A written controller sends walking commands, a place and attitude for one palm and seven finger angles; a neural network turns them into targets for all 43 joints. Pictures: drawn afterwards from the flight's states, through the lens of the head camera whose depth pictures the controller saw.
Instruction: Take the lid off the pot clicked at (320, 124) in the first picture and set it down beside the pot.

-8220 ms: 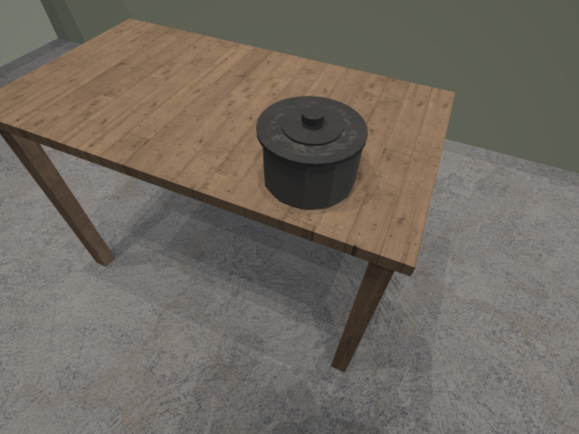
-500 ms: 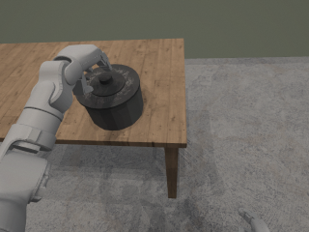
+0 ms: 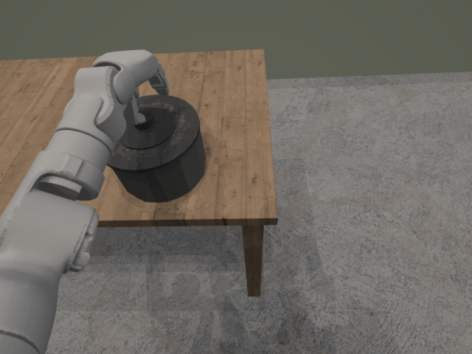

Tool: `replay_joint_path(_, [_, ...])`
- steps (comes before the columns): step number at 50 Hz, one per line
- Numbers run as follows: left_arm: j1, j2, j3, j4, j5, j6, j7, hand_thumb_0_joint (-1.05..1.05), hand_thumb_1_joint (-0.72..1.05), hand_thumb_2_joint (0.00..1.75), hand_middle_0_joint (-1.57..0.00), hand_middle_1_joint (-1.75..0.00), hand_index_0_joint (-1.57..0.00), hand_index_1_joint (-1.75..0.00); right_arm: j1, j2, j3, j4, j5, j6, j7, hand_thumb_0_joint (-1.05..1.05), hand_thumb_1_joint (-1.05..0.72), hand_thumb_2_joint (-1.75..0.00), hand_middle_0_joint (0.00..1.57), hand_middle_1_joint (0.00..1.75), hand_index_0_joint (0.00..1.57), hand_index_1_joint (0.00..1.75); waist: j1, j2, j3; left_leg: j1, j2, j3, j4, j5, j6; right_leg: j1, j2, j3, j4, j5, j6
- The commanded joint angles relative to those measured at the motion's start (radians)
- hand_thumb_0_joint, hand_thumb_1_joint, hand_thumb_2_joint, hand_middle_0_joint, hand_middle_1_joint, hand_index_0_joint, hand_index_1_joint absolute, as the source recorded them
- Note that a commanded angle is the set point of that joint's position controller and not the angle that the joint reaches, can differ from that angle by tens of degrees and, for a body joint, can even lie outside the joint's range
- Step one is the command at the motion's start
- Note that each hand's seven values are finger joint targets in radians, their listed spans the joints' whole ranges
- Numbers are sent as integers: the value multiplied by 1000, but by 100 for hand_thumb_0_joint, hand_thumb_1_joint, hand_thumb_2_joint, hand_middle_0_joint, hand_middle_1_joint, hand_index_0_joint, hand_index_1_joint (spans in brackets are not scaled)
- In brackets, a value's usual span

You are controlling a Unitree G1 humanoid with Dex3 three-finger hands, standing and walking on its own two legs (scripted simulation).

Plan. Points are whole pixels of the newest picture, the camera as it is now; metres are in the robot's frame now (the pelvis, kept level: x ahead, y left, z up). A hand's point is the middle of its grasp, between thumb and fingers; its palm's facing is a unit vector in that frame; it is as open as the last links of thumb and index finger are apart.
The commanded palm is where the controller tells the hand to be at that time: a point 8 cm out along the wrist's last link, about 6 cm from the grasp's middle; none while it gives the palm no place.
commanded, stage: move the open hand above the knob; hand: left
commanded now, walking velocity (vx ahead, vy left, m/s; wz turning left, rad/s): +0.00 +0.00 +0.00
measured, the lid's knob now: (143, 119) +0.51 +0.15 +0.11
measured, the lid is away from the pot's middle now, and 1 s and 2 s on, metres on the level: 0.00 0.00 0.00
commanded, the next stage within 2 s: lower the open fingers around the knob in 1.84 s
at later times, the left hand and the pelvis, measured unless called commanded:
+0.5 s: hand (126, 102) +0.48 +0.15 +0.18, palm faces -0.30 -0.01 -0.96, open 9.9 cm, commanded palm +0.47 +0.15 +0.24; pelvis -0.01 +0.00 +0.00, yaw +0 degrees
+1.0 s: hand (128, 97) +0.49 +0.15 +0.18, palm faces -0.29 -0.01 -0.96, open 9.8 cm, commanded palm +0.47 +0.16 +0.24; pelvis +0.00 +0.00 +0.00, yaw -1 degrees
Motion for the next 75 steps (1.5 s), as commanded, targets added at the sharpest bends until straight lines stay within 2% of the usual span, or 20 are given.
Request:
replay_joint_path(1, [-669,341,172,-248,18,-43,54,0,-27,143,-85,-8,-85,-8,32,-124,-54,-108,-14,-52,-23,0,-90,-90,20,30,20,30,-6,-75,-568,415,-10,-70,52,551,47,88,60,18,-20,518,-31])
replay_joint_path(6, [-387,274,139,6,16,-18,65,0,-27,143,-85,-8,-85,-8,32,-129,-34,-109,-1,-45,-16,0,-90,-90,20,30,20,30,29,-127,-374,259,-4,-40,13,426,30,66,55,-7,-23,437,-34])
replay_joint_path(9, [-400,208,80,-78,9,-12,55,0,-27,143,-85,-8,-85,-8,10,-129,-40,-131,3,-37,-10,0,-90,-90,20,30,20,30,22,-94,-393,281,-4,-35,27,457,35,69,45,-2,-26,466,-35])
replay_joint_path(12, [-555,322,148,-272,21,-28,48,0,-27,143,-85,-8,-85,-8,3,-128,-50,-143,-2,-37,-17,0,-90,-90,20,30,20,30,8,-95,-506,360,-7,-47,36,461,49,111,50,18,-35,485,-29])
replay_joint_path(15, [-622,364,175,-318,7,-52,52,0,-27,143,-85,-8,-85,-8,15,-123,-55,-132,0,-54,-31,0,-90,-90,20,30,20,30,-6,-57,-521,412,-6,-61,44,487,54,84,54,20,-39,477,-29])
replay_joint_path(20, [-496,194,50,-60,-4,-6,44,0,-27,143,-85,-8,-85,-8,22,-128,-41,-84,14,-34,-27,0,-90,-90,20,30,20,30,-16,-97,-302,294,-5,-46,2,298,31,-31,55,-15,-51,322,-38])
replay_joint_path(24, [-535,141,16,-147,-6,-14,38,0,-27,143,-85,-8,-85,-8,-4,-123,-43,-109,5,-28,-20,0,-90,-90,20,30,20,30,-16,-59,-401,348,-12,-49,30,358,35,-7,50,-5,-42,370,-43])
replay_joint_path(28, [-668,234,70,-178,8,-21,48,0,-27,143,-85,-8,-85,-8,4,-124,-40,-100,6,-36,-33,0,-90,-90,20,30,20,30,-24,-94,-445,351,-13,-54,17,305,39,18,54,1,-45,357,-40])
replay_joint_path(33, [-621,281,103,-45,19,-5,71,0,-27,143,-85,-8,-85,-8,17,-127,-27,-82,8,-41,-47,0,-90,-90,20,30,20,30,-16,-135,-386,266,-10,-39,-1,266,37,37,51,3,-46,364,-39])
replay_joint_path(39, [-498,265,105,-77,27,-21,60,0,-27,143,-85,-8,-85,-8,5,-124,-32,-127,1,-33,-32,0,-90,-90,20,30,20,30,14,-83,-468,298,-7,-38,35,441,38,95,44,11,-22,479,-40])
replay_joint_path(42, [-501,255,88,-85,22,-15,36,0,-27,143,-85,-8,-85,-8,3,-128,-36,-125,8,-21,-30,0,-90,-90,20,30,20,30,-4,-114,-417,297,-7,-30,34,398,44,63,50,11,-40,456,-31])
replay_joint_path(44, [-584,251,83,-212,1,-30,31,0,-27,143,-85,-8,-85,-8,-1,-126,-45,-136,7,-25,-30,0,-90,-90,20,30,20,30,-8,-73,-462,345,-6,-41,42,455,51,65,47,14,-40,476,-34])
replay_joint_path(47, [-593,347,158,-274,6,-61,37,0,-27,143,-85,-8,-85,-8,16,-126,-48,-128,0,-37,-33,0,-90,-90,20,30,20,30,-2,-56,-522,413,-7,-57,53,532,56,77,56,22,-36,500,-30])
replay_joint_path(49, [-531,297,135,-262,-6,-65,38,0,-27,143,-85,-8,-85,-8,21,-123,-52,-126,0,-39,-27,0,-90,-90,20,30,20,30,4,-24,-497,422,-2,-64,56,601,52,46,55,12,-33,500,-34])
replay_joint_path(53, [-363,301,148,-84,-3,-31,41,0,-27,143,-85,-8,-85,-8,6,-131,-34,-121,10,-26,-22,0,-90,-90,20,30,20,30,25,-139,-363,282,-3,-33,26,422,40,66,53,-4,-35,450,-32])
replay_joint_path(57, [-519,281,109,-334,7,-30,41,0,-27,143,-85,-8,-85,-8,-41,-122,-42,-151,8,-22,-15,0,-90,-90,20,30,20,30,16,-42,-484,387,-1,-47,44,495,45,70,46,12,-32,471,-34])
replay_joint_path(59, [-560,208,53,-355,-10,-34,34,0,-27,143,-85,-8,-85,-8,-35,-114,-48,-148,9,-28,-17,0,-90,-90,20,30,20,30,-11,-42,-471,426,-1,-63,58,526,48,18,52,5,-45,448,-35])
replay_joint_path(62, [-544,309,133,-212,-14,-21,34,0,-27,143,-85,-8,-85,-8,-11,-125,-39,-115,13,-24,-30,0,-90,-90,20,30,20,30,-8,-108,-409,353,-6,-50,28,378,45,38,55,1,-49,403,-34])
replay_joint_path(68, [-505,238,74,-89,11,-6,47,0,-27,143,-85,-8,-85,-8,-19,-123,-27,-101,14,-22,-34,0,-90,-90,20,30,20,30,-3,-104,-362,299,-9,-41,15,292,32,4,52,-7,-49,340,-41])
replay_joint_path(75, [-606,229,64,-146,4,-24,37,0,-27,143,-85,-8,-85,-8,-11,-123,-34,-105,9,-23,-33,0,-90,-90,20,30,20,30,-18,-72,-427,351,-5,-57,27,333,35,0,55,-3,-46,352,-43])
